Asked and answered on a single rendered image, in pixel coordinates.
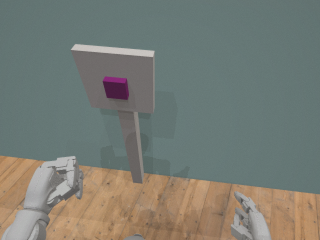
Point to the button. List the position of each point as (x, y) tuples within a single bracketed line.
[(116, 88)]

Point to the robot left forearm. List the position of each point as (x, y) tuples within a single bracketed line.
[(29, 224)]

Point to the robot right hand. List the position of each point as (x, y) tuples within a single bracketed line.
[(254, 226)]

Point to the panel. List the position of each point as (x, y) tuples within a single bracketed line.
[(94, 63)]

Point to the robot left hand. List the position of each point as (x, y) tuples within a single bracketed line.
[(40, 194)]

